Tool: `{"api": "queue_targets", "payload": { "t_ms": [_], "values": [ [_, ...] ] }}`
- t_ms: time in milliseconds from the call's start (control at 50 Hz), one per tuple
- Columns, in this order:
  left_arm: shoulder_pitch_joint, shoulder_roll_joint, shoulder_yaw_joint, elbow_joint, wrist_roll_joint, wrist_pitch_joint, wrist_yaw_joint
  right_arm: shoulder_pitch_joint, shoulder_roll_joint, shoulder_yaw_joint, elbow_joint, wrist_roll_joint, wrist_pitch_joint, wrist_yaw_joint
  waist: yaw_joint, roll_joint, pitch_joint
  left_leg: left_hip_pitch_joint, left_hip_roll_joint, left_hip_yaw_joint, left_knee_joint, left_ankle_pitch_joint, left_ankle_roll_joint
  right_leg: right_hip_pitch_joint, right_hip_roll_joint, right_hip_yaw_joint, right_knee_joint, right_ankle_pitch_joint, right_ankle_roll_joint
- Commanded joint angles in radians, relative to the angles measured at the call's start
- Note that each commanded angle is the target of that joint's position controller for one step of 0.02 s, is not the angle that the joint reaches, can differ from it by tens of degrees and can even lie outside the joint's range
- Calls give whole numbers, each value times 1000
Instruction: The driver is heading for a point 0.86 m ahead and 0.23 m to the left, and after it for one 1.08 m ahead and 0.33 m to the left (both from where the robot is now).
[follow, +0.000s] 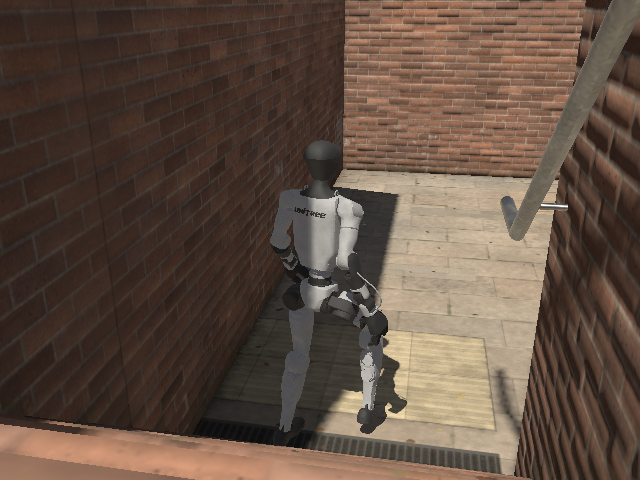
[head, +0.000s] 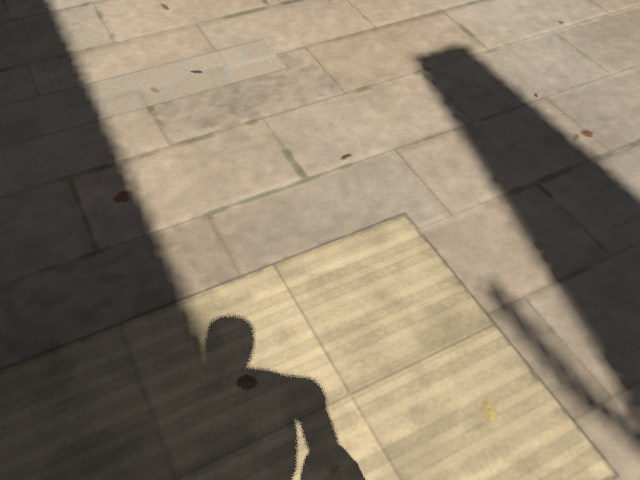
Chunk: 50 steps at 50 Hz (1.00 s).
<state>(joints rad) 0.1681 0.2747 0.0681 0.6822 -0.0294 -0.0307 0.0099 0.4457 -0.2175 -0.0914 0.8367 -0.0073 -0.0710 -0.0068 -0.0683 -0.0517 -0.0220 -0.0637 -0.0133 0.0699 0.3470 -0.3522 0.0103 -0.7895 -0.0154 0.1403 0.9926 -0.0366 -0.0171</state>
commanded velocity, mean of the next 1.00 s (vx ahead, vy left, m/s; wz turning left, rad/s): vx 0.49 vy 0.00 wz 0.31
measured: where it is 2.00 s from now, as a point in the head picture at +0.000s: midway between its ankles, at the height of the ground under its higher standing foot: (226, 303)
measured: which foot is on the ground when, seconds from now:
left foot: down 0.00-0.18, up 0.20-0.66, down 0.68-1.00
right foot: up 0.00-0.14, down 0.16-0.70, up 0.72-1.00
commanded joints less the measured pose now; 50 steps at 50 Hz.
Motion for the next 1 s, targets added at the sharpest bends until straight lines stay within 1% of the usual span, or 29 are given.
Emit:
{"api": "queue_targets", "payload": {
  "t_ms": [20,60,100,120,140,160,180,200,220,240,260,300,340,400,500,580,620,640,660,680,700,720,740,760,780,840,920,960,1000],
  "values": [
    [-171,-51,-30,-127,5,-20,-25,-10,-111,-2,-14,20,-17,-2,1,143,57,-32,235,-104,-89,529,128,23,-7,-93,-155,54,-14],
    [-217,-36,-32,-155,6,-25,-36,33,-142,3,18,39,-17,-4,-11,158,71,-3,250,-114,-104,498,136,70,0,-146,-227,-2,-29],
    [-235,-19,-24,-174,15,-37,-55,57,-136,21,43,59,-17,4,7,170,80,10,262,-122,-72,600,138,198,30,-191,-328,-88,-54],
    [-192,-1,-13,-172,15,-43,-59,54,-159,22,54,59,-16,6,49,190,59,9,260,-116,-5,785,131,317,68,-219,-368,-128,-70],
    [-60,33,9,-136,14,-47,-58,44,-175,25,62,57,-17,2,132,185,-5,-32,239,-87,132,959,113,525,103,-239,-412,-94,-93],
    [139,100,36,-83,14,-46,-45,-2,-184,28,41,45,-32,4,239,185,-104,-212,199,-68,353,933,81,840,42,-147,-385,-4,-132],
    [281,253,72,-69,50,-41,-28,92,-81,64,1,12,-49,16,234,-66,-371,-576,80,-76,818,308,18,1303,-308,307,-392,7,-296],
    [366,203,60,-51,52,-36,-24,145,-92,61,31,38,-72,28,256,-155,-598,-621,-35,-304,1013,-207,18,1332,-451,696,-614,-124,-379],
    [289,132,37,-31,47,-36,-25,47,-175,24,9,80,-65,19,240,-81,-390,-713,22,-307,1066,-141,23,1193,-390,510,-643,-121,-315],
    [196,100,23,-9,24,-41,-23,-59,-138,30,-43,66,-56,-1,182,-69,-186,-744,79,-226,1020,-43,23,989,-345,321,-664,-22,-257],
    [122,49,7,-6,17,-58,-23,-100,-123,30,-49,41,-40,-14,140,-20,-100,-701,116,-206,972,28,21,828,-295,195,-702,62,-225],
    [56,-12,-2,9,31,-82,-30,-46,-64,29,-35,31,-3,-17,67,-39,-47,-578,152,-216,909,121,25,665,-227,40,-778,91,-190],
    [56,-6,5,47,33,-92,-28,-44,-39,27,-45,40,9,-14,37,-17,0,-589,145,-214,892,149,24,626,-220,-38,-826,136,-180],
    [75,25,17,86,42,-97,-12,-109,-57,14,-78,31,23,-14,35,-13,67,-672,124,-224,797,251,5,622,-218,-140,-850,211,-169],
    [87,76,23,117,30,-92,2,-315,-40,35,-163,20,16,37,97,8,107,-596,108,-108,425,493,20,625,-195,-271,-861,178,-139],
    [147,134,33,144,11,-72,3,-415,-65,37,-243,23,15,62,126,17,115,-653,89,-57,311,382,64,823,-257,-284,-774,322,-120],
    [138,169,40,138,6,-57,7,-396,-103,23,-269,22,18,68,94,-21,65,-573,31,8,302,257,105,883,-262,-309,-655,628,-98],
    [134,187,45,133,7,-50,12,-334,-124,13,-264,22,22,68,56,-48,21,-486,-9,40,303,205,128,897,-258,-321,-552,779,-88],
    [114,198,46,125,5,-42,16,-198,-162,-9,-236,23,25,65,-24,-47,-46,-305,-51,52,257,220,159,852,-235,-340,-370,846,-71],
    [112,186,38,108,9,-44,19,-29,-233,-43,-199,24,30,49,-107,9,-135,-11,-42,-31,220,278,202,671,-186,-344,-97,678,-37],
    [230,35,-12,58,49,-64,2,1,-359,-67,-197,26,24,37,-12,301,-237,402,237,-551,194,205,388,182,-1,-303,334,-235,28],
    [199,78,-16,45,32,-108,-18,19,-304,-46,-229,24,10,36,-38,267,-430,504,363,-951,-7,91,483,56,83,-49,497,-539,21],
    [78,142,5,7,-5,-125,-28,-5,-243,-29,-226,11,3,37,-66,192,-315,436,321,-814,-36,115,398,-18,23,1,490,-449,-6],
    [29,123,-5,-18,-4,-132,-23,-72,-211,-19,-233,19,-2,35,-24,99,-195,280,280,-675,-34,203,349,-14,-21,-13,398,-366,-18],
    [9,111,-6,-18,18,-130,-14,-136,-184,-10,-245,23,-2,36,20,21,-119,130,239,-574,-41,322,319,29,-54,-29,312,-330,-13],
    [46,110,3,-17,42,-94,-9,-200,-161,2,-265,15,-6,28,88,54,-63,-74,176,-458,-96,472,308,146,-87,-43,180,-268,26],
    [-56,50,-20,-51,63,-74,1,-151,-198,-7,-228,23,6,3,66,88,-16,-191,117,-358,-106,470,279,161,-64,-87,-60,-128,87],
    [-157,47,-29,-70,44,-80,-9,-125,-202,-9,-218,33,15,-12,31,113,3,-209,90,-345,-116,335,250,207,-31,-77,-237,11,94],
    [-204,59,-26,-78,29,-82,-20,-124,-215,-11,-216,28,17,-10,11,148,15,-221,79,-342,-87,296,220,265,4,-91,-362,91,94]
  ]
}}
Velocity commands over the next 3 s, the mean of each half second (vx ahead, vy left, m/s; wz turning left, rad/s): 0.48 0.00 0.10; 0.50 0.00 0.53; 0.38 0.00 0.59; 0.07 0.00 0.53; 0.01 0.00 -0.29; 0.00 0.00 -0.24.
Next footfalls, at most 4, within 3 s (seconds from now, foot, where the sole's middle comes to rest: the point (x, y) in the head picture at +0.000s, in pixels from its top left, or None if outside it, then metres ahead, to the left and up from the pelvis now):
0.16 right None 0.26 -0.15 -0.77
0.68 left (251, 442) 0.56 0.11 -0.77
1.16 right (295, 312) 0.88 0.01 -0.77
1.64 left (173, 327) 0.85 0.29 -0.77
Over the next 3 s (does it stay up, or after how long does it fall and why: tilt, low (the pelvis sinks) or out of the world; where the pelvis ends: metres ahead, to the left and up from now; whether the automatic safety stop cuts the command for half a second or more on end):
stays up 0.93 0.09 0.00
